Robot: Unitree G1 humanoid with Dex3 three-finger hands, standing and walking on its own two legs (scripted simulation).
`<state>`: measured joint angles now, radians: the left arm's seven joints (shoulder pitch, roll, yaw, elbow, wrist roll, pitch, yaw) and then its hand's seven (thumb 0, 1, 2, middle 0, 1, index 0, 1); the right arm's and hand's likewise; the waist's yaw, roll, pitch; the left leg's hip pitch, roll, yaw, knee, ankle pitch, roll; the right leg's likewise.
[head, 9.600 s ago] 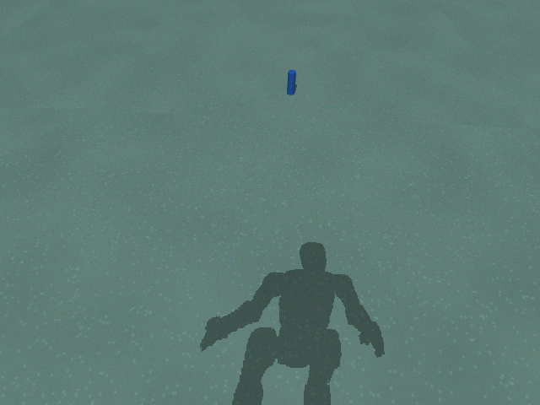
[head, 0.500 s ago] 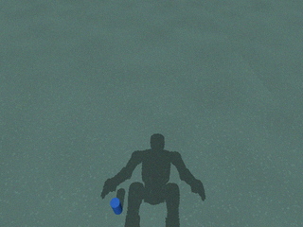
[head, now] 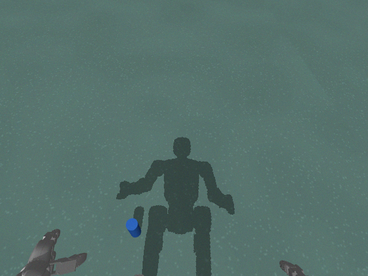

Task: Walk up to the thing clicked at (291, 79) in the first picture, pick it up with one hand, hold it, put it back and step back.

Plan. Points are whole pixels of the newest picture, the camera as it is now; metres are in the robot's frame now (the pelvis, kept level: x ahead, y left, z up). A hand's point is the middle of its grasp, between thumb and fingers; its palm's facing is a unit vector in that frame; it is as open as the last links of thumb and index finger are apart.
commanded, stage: go down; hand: left
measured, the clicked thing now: (133, 228) +0.37 +0.20 -0.68
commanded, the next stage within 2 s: none
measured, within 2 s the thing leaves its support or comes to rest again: neither
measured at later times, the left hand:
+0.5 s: hand (60, 275) +0.15 +0.30 -0.21, palm faces +0.10 -0.95 -0.29, open 17.3 cm
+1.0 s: hand (64, 240) +0.25 +0.35 -0.31, palm faces +0.11 -0.98 -0.18, open 17.7 cm
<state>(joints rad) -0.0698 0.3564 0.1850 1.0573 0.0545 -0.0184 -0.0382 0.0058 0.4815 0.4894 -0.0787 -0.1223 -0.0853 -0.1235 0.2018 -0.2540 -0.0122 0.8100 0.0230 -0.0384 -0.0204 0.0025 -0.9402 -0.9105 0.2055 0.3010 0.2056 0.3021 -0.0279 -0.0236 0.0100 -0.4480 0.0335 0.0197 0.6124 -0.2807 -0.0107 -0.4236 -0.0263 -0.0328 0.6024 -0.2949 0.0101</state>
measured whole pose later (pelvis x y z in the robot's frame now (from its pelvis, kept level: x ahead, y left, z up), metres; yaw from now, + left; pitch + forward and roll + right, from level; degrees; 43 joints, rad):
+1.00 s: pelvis -0.05 +0.00 -0.25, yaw -2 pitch +32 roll -4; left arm -0.20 0.59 0.61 0.83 -0.15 -0.31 -0.52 -0.01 -0.59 0.02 -0.06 -0.04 -0.06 -0.04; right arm 0.12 -0.30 0.02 0.67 -0.02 -0.17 -0.04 0.01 -0.88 -0.89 0.21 0.30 0.21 0.30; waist -0.02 -0.01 -0.17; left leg -1.73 0.05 -0.06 1.83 -0.67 -0.01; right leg -1.67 -0.03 -0.06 1.79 -0.69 0.00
